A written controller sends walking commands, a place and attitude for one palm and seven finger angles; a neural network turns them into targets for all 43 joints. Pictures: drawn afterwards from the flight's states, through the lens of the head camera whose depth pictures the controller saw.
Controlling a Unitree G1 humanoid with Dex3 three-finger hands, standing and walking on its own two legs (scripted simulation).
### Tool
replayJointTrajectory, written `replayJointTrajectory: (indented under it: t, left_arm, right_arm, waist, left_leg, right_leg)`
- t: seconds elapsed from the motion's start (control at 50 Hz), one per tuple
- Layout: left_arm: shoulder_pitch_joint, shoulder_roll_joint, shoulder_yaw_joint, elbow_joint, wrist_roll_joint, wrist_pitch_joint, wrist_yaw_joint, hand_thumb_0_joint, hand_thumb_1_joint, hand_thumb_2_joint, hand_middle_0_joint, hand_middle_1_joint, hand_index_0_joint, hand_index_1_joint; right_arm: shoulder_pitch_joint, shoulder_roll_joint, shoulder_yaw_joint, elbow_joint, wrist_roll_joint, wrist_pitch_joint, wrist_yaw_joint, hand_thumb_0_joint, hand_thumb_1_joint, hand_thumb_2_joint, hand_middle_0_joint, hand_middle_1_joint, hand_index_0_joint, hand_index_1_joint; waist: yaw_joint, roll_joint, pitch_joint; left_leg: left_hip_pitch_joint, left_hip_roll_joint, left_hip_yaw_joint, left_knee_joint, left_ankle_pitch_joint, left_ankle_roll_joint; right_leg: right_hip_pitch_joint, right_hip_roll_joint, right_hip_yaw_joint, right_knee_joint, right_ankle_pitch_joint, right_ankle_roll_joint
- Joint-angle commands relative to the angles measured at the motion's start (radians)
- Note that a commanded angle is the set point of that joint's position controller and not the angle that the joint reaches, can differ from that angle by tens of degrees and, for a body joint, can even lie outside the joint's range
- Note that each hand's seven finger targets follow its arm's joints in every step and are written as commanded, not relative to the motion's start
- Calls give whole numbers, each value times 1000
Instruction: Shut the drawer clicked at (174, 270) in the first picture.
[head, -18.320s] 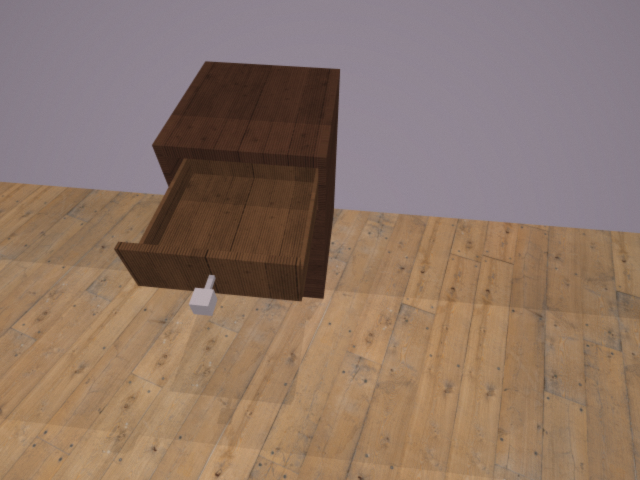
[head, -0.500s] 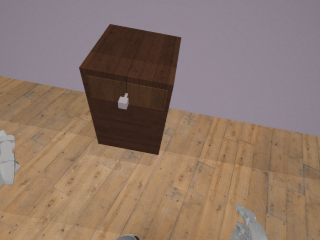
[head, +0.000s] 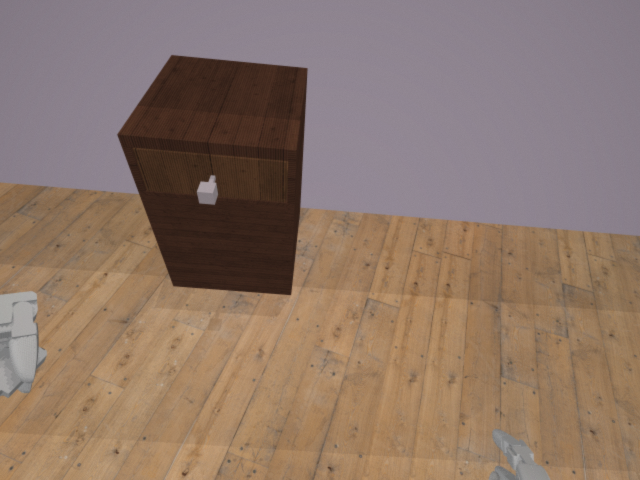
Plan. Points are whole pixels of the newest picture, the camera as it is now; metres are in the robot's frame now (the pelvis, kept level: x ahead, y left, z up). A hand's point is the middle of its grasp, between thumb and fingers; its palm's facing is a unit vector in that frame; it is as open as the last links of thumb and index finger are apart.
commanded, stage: stop stepping back and stand still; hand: left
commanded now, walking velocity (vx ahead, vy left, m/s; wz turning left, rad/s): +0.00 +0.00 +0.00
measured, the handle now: (209, 187) +0.82 +0.29 -0.22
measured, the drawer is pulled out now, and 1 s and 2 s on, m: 0.00 0.00 0.00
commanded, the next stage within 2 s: let the arm hang, fingers relaxed in 0.44 s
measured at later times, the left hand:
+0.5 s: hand (18, 388) +0.17 +0.25 +0.17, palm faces +0.36 -0.84 -0.41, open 3.2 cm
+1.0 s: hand out of the picture -0.08 +0.18 -0.17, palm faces +0.08 -0.98 -0.20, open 4.0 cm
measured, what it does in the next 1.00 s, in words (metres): stands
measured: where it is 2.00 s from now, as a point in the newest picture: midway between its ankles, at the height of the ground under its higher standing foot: outside the picture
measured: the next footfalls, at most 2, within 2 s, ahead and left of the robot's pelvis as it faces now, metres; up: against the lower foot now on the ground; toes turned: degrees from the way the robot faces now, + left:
none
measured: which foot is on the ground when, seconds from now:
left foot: down 0.00-1.00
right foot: down 0.00-1.00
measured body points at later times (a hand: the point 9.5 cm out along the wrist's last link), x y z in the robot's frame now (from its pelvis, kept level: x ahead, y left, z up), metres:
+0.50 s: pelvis -0.01 +0.01 +0.00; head -0.01 +0.03 +0.45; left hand +0.14 +0.29 +0.19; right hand +0.17 -0.21 -0.08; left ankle +0.09 +0.10 -0.73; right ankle -0.08 -0.12 -0.73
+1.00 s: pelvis +0.00 +0.00 +0.00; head +0.04 +0.03 +0.45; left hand -0.08 +0.23 -0.16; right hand +0.01 -0.25 -0.14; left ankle +0.09 +0.10 -0.73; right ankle -0.07 -0.12 -0.73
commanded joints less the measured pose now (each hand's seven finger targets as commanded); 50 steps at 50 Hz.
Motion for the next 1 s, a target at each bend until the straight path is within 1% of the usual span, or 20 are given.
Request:
replayJointTrajectory:
  t: [0.0, 0.08, 0.14, 0.18, 0.22, 0.3, 0.34, 0.38, 0.44, 0.5, 0.52, 0.54, 0.58, 0.66, 0.7, 0.74, 0.78, 0.84, 0.9, 0.98]
  left_arm:
    - [34, 145, 74, -261, 4, -61, 15, 0, 900, 900, -1400, -1600, -1400, -1600]
    - [-45, 141, 67, -227, 6, -54, 30, 0, 900, 900, -1400, -1600, -1400, -1600]
    - [-103, 127, 54, -165, 9, -57, 31, 0, 900, 900, -1400, -1600, -1400, -1600]
    - [-116, 119, 50, -158, 13, -59, 25, 0, 900, 900, -1400, -1600, -1400, -1600]
    - [-123, 118, 55, -182, 26, -61, 24, 0, 900, 900, -1400, -1600, -1400, -1600]
    - [-7, 129, 67, -205, 17, -57, 12, 0, 900, 900, -1400, -1600, -1400, -1600]
    - [5, 122, 61, -206, 8, -52, 6, 0, 900, 900, -1400, -1600, -1400, -1600]
    - [-13, 104, 44, -187, -1, -37, 9, 0, 900, 900, -1400, -1600, -1400, -1600]
    - [-105, 95, 24, -158, 2, -26, 16, 0, 900, 900, -1400, -1600, -1400, -1600]
    - [-135, 111, 36, -160, 15, -29, 17, 0, 900, 900, -1400, -1600, -1400, -1600]
    - [-212, -47, -295, 689, 125, 134, -120, 0, 900, 900, -1400, -1600, -1400, -1600]
    - [-174, -62, -282, 718, 106, 208, -127, 0, 900, 900, -1360, -1557, -1360, -1557]
    - [-186, -107, -316, 807, 108, 225, -129, 0, 900, 900, -1280, -1470, -1280, -1470]
    - [-290, -32, -320, 1081, 109, 224, -126, 0, 900, 900, -1120, -1297, -1120, -1297]
    - [-371, -15, -340, 1199, 99, 226, -118, 0, 900, 900, -1040, -1210, -1040, -1210]
    - [-391, -26, -357, 1303, 92, 227, -115, 0, 900, 900, -960, -1123, -960, -1123]
    - [-310, -57, -369, 1414, 84, 229, -114, 0, 900, 900, -880, -1037, -880, -1037]
    - [-213, -113, -366, 1544, 86, 228, -112, 0, 900, 900, -760, -907, -760, -907]
    - [-183, -126, -384, 1616, 82, 223, -112, 0, 900, 900, -640, -777, -640, -777]
    - [-177, -145, -400, 1669, 79, 215, -104, 0, 900, 900, -480, -603, -480, -603]
  right_arm:
    - [-145, -96, -34, -184, -6, -76, 7, 0, -900, -900, 200, 300, 200, 300]
    - [-123, -90, -38, -146, -9, -68, -2, 0, -900, -900, 200, 300, 200, 300]
    - [-135, -89, -29, -139, -10, -75, -13, 0, -900, -900, 200, 300, 200, 300]
    - [-156, -90, -21, -156, -11, -84, -20, 0, -900, -900, 200, 300, 200, 300]
    - [-161, -81, -10, -165, -18, -88, -18, 0, -900, -900, 200, 300, 200, 300]
    - [-156, -68, -13, -174, -22, -91, 1, 0, -900, -900, 200, 300, 200, 300]
    - [-148, -65, -20, -167, -22, -79, 10, 0, -900, -900, 200, 300, 200, 300]
    - [-144, -64, -21, -151, -20, -63, 9, 0, -900, -900, 200, 300, 200, 300]
    - [-149, -69, -16, -141, -15, -63, -2, 0, -900, -900, 200, 300, 200, 300]
    - [-165, -71, -4, -155, -18, -72, -17, 0, -900, -900, 200, 300, 200, 300]
    - [-144, -296, -73, 108, -27, -89, 74, 0, -900, -900, 200, 300, 200, 300]
    - [-108, -198, -64, 93, -17, -22, 78, 0, -900, -900, 200, 300, 200, 300]
    - [-94, -158, -40, 79, -35, 9, 72, 0, -900, -900, 200, 300, 200, 300]
    - [-130, -136, -39, 121, -42, 47, 77, 0, -900, -900, 200, 300, 200, 300]
    - [-135, -126, -43, 167, -47, 72, 78, 0, -900, -900, 200, 300, 200, 300]
    - [-85, -112, -36, 218, -49, 82, 77, 0, -900, -900, 200, 300, 200, 300]
    - [-65, -109, -29, 256, -45, 78, 69, 0, -900, -900, 200, 300, 200, 300]
    - [-41, -91, -33, 306, -44, 77, 53, 0, -900, -900, 200, 300, 200, 300]
    - [4, -81, -35, 353, -34, 78, 47, 0, -900, -900, 200, 300, 200, 300]
    - [41, -60, -37, 410, -27, 80, 44, 0, -900, -900, 200, 300, 200, 300]
  waist:
    - [26, 67, -35]
    - [5, -22, 28]
    - [3, 61, 77]
    - [10, 195, 96]
    - [29, 269, 62]
    - [44, 123, -53]
    - [32, 4, -59]
    - [19, -49, -28]
    - [9, 21, -6]
    - [21, 207, 17]
    - [-1, 235, 55]
    - [25, 158, -53]
    - [47, -28, -125]
    - [48, -198, -21]
    - [24, -66, 80]
    - [4, 101, 81]
    - [38, 204, 47]
    - [60, 280, -10]
    - [53, 134, -13]
    - [37, 36, 21]
  left_leg:
    - [158, 50, -81, -92, -232, -2]
    - [229, 30, -40, 138, -129, -21]
    - [272, 61, -88, -8, -119, -10]
    - [199, 120, -211, -231, -310, 7]
    - [65, 151, -292, -405, -514, 17]
    - [117, 79, -143, -283, -346, -13]
    - [217, 25, -50, -75, -189, -31]
    - [278, 28, -35, 78, -90, -27]
    - [318, 57, -55, -22, -16, -12]
    - [288, 119, -182, -242, -193, 11]
    - [106, 147, -285, -79, 194, 68]
    - [176, 153, -235, -73, 259, 84]
    - [183, 172, -282, -78, 174, 100]
    - [95, 29, -141, 0, -30, 21]
    - [150, -5, -87, 68, -47, 1]
    - [211, 26, -119, 4, 16, 2]
    - [191, 67, -209, -131, 10, 25]
    - [219, 89, -241, -210, -78, 44]
    - [253, 82, -213, -187, -40, 41]
    - [296, 72, -157, -129, 47, 31]
  right_leg:
    - [-140, -88, 53, -188, -67, -52]
    - [-312, -199, 142, -263, -83, -118]
    - [-320, -112, 50, -170, -32, -61]
    - [-245, -15, 1, -84, -107, -16]
    - [-88, 33, -18, 14, -85, -16]
    - [-8, 3, 10, -148, -54, -37]
    - [-137, -81, 92, -249, -94, -76]
    - [-266, -151, 153, -283, -38, -113]
    - [-240, -100, 80, -188, 122, -60]
    - [-195, -7, 12, -93, -7, -9]
    - [-240, -49, 8, 164, 153, -20]
    - [-190, -53, 37, 185, -9, -4]
    - [-153, -35, 29, 153, -79, -7]
    - [-112, -117, 111, -87, 62, -74]
    - [-227, -178, 167, -159, 51, -122]
    - [-235, -128, 124, -117, 22, -110]
    - [-136, -63, 75, -67, 30, -65]
    - [-65, -46, 49, -67, 36, -59]
    - [-55, -59, 53, -125, 65, -65]
    - [-87, -83, 60, -171, 117, -65]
